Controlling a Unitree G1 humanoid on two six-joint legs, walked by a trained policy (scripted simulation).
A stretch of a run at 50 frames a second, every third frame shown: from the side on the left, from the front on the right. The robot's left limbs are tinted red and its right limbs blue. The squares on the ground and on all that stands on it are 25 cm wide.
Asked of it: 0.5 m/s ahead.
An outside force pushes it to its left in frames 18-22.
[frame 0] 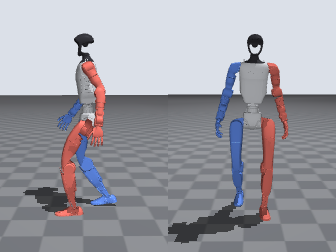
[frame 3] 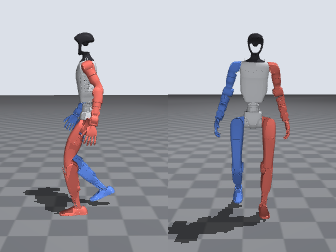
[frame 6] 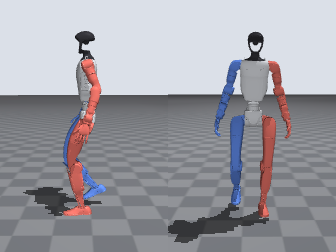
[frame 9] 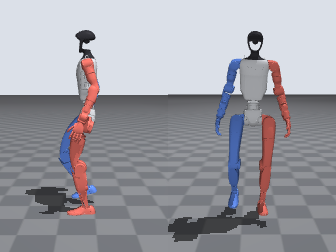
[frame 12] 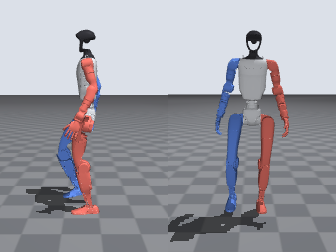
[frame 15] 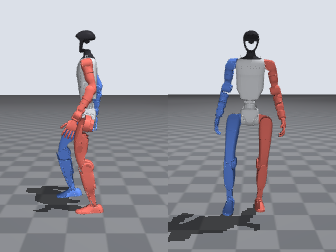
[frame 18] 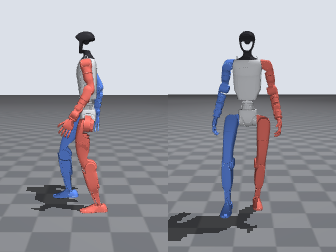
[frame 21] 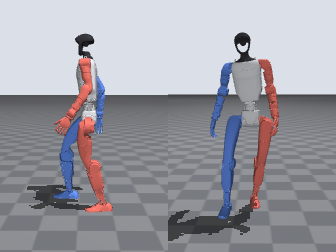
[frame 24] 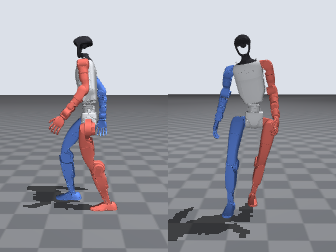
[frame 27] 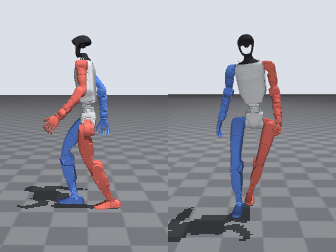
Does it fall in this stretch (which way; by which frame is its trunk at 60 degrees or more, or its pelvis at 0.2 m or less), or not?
no
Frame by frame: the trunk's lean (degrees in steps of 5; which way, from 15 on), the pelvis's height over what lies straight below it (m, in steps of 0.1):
0: 5, 0.8
3: 5, 0.8
6: 5, 0.8
9: 5, 0.8
12: 5, 0.8
15: 5, 0.8
18: 5, 0.8
21: 10, 0.8
24: 10, 0.8
27: 10, 0.8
